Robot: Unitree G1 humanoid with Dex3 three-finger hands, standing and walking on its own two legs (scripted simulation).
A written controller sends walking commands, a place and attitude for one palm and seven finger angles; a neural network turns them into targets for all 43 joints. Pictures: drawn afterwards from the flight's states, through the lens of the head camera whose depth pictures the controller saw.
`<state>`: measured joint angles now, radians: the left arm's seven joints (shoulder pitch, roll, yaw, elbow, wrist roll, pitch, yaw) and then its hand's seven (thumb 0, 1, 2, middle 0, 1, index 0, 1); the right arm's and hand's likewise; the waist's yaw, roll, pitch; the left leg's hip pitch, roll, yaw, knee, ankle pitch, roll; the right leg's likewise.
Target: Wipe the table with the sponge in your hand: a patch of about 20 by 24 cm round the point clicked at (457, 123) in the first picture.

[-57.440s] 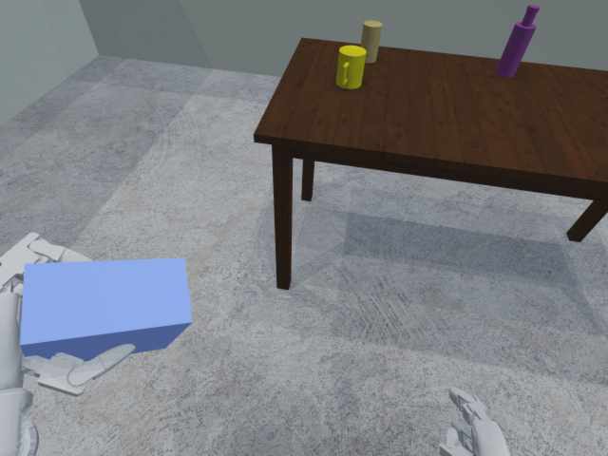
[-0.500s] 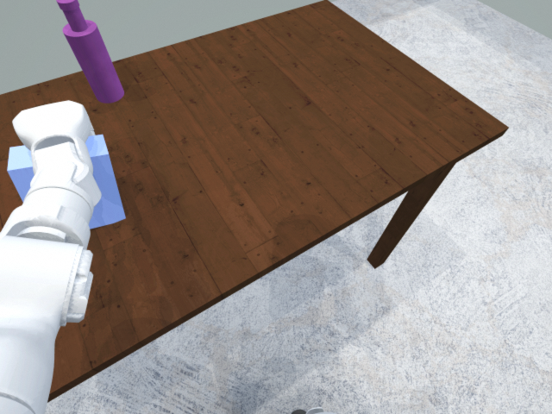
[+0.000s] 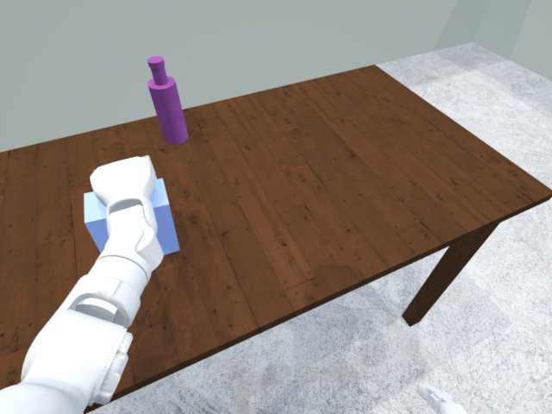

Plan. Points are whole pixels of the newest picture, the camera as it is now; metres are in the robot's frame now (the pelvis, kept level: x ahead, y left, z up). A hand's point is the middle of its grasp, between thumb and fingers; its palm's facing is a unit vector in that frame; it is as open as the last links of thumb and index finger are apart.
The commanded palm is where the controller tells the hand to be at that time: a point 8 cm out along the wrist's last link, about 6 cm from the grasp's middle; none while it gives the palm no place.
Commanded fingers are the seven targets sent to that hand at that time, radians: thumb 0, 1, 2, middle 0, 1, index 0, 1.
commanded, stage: wipe back along the third lane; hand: left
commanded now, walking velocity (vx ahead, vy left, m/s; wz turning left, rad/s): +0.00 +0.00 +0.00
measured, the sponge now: (139, 233) +0.41 +0.27 +0.00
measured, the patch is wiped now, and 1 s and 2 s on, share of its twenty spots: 1.00 1.00 1.00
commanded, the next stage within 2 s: slide back across to the middle lane in 2.00 s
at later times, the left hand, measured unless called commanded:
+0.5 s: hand (139, 230) +0.36 +0.23 +0.07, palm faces +0.05 -0.06 -1.00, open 10.6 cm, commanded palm +0.31 +0.20 +0.10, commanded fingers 0.00 0.10 1.30 -1.20 -1.60 -1.20 -1.60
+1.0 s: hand (148, 257) +0.31 +0.20 +0.07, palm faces +0.07 -0.07 -1.00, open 10.6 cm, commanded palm +0.26 +0.17 +0.10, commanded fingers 0.00 0.10 1.30 -1.20 -1.60 -1.20 -1.60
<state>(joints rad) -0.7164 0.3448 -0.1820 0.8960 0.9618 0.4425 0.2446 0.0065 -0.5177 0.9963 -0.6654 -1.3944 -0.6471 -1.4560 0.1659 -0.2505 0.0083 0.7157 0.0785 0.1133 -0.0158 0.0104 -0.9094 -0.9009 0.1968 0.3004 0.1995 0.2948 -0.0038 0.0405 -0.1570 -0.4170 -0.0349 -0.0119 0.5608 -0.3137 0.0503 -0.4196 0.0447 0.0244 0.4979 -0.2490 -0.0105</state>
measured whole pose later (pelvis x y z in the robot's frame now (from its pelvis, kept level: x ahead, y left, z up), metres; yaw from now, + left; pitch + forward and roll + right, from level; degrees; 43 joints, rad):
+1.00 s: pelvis -0.01 -0.01 +0.00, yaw +0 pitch +1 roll +0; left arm -0.28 0.27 -0.32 0.32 0.99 0.65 0.17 0.00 -0.50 1.00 -0.66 -1.39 -0.63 -1.46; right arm 0.06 -0.27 0.03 0.66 0.10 0.19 0.02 0.01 -0.91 -0.90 0.19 0.30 0.20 0.29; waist 0.05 0.07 -0.11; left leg -0.24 -0.04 -0.01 0.52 -0.30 0.03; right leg -0.27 0.04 0.02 0.51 -0.26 -0.03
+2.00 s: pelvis -0.02 -0.02 +0.00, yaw +0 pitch +1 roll +0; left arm -0.29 0.26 -0.30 0.34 0.99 0.64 0.16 0.00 -0.52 1.01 -0.67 -1.38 -0.65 -1.45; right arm 0.05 -0.26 0.03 0.66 0.10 0.17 0.00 0.01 -0.91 -0.90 0.20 0.30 0.20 0.29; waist 0.06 0.07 -0.11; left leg -0.26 -0.03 -0.01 0.54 -0.30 0.02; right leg -0.30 0.05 0.02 0.54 -0.27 -0.04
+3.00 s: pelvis -0.01 -0.03 +0.01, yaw -1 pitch -1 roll +0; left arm -0.11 0.39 -0.14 0.17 0.93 0.50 0.06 0.00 -0.55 1.01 -0.72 -1.34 -0.70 -1.41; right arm 0.04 -0.28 0.04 0.68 0.08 0.11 -0.04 0.01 -0.91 -0.90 0.20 0.30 0.20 0.29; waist 0.07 0.08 -0.06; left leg -0.18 -0.01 0.00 0.47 -0.28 0.01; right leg -0.21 0.07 0.03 0.47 -0.24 -0.05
